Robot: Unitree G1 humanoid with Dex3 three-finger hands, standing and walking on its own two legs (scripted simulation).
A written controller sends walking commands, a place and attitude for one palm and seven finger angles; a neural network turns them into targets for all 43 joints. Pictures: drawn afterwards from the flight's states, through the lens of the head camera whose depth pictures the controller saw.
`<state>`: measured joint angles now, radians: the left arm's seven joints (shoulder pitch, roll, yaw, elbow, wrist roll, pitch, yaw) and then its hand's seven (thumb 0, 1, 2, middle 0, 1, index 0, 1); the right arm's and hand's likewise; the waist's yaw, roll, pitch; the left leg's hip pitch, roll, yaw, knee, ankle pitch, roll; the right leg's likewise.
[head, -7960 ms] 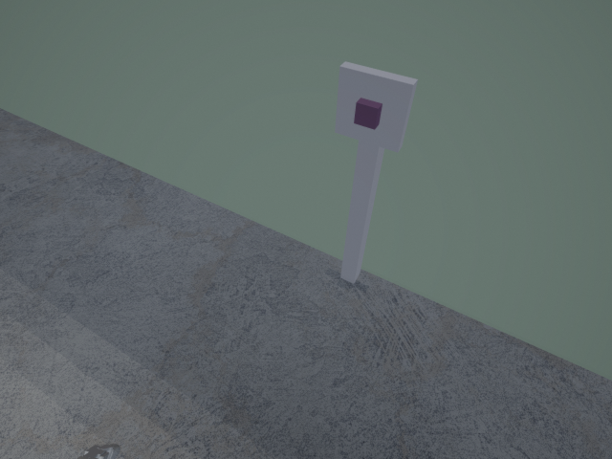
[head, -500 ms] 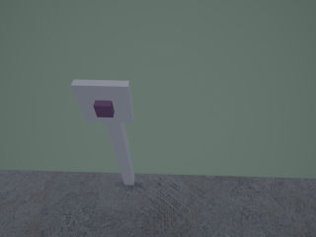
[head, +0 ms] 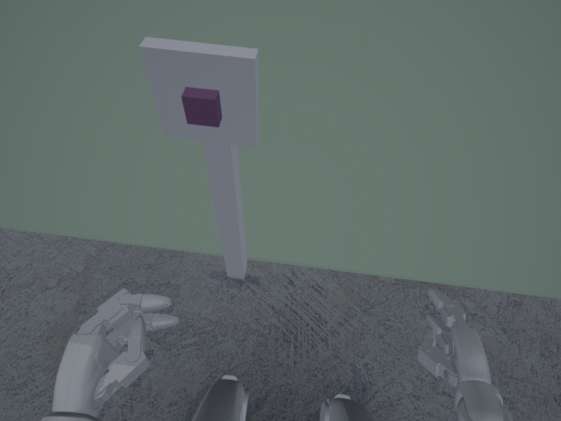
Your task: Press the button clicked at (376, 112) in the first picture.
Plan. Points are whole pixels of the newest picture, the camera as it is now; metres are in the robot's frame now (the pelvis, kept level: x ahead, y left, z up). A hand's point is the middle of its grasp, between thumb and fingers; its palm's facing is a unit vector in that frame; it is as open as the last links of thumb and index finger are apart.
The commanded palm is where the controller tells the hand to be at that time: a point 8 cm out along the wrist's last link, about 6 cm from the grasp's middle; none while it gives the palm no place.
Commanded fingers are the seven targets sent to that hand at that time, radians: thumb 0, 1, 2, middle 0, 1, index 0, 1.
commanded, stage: raise the hand and make a fist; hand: left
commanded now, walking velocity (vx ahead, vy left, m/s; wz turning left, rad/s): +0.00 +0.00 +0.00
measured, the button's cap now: (203, 106) +0.58 +0.20 +0.10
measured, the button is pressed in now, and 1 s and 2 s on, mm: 0 0 0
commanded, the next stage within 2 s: aim a knuckle at the button in 1.48 s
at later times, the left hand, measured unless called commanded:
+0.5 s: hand (132, 318) +0.22 +0.21 +0.06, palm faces -0.01 -1.00 -0.05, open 3.1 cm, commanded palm +0.19 +0.26 +0.07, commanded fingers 0.00 0.90 0.90 -1.30 -1.50 -1.30 -1.50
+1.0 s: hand (118, 288) +0.24 +0.22 +0.09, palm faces +0.00 -1.00 -0.07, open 3.1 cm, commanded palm +0.22 +0.28 +0.10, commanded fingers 0.00 0.90 0.90 -1.30 -1.50 -1.30 -1.50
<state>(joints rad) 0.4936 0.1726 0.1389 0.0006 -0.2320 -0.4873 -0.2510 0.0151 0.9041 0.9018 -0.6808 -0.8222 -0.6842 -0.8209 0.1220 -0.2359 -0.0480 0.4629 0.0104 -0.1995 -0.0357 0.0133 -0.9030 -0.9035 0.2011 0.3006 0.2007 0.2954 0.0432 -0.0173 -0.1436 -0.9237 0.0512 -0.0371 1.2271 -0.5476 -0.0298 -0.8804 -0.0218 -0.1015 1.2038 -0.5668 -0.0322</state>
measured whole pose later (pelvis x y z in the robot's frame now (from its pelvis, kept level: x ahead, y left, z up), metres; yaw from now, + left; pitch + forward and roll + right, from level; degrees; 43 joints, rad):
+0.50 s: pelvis +0.00 +0.03 +0.02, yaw -1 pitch +14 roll -3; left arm 0.43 0.22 0.14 -0.06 -0.24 -0.38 -0.21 0.01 0.90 0.90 -1.26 -1.46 -1.26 -1.46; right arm 0.28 -0.25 -0.01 0.54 0.02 -0.18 -0.06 0.02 -0.90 -0.90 0.21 0.30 0.20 0.30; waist -0.02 0.02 -0.13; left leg -0.89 0.04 0.00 1.15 -0.51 0.01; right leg -0.84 -0.03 -0.07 1.09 -0.50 0.01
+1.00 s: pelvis +0.02 +0.02 +0.03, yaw +0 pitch +13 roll -3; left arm 0.38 0.25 0.21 -0.05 -0.27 -0.31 -0.28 0.01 0.90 0.90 -1.30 -1.50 -1.30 -1.50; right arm 0.24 -0.22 0.03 0.50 0.02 -0.15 -0.05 0.02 -0.90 -0.90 0.21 0.30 0.21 0.30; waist 0.00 0.04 -0.13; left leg -0.78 0.04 -0.02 1.07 -0.51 0.00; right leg -0.72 -0.02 -0.09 1.01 -0.50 0.00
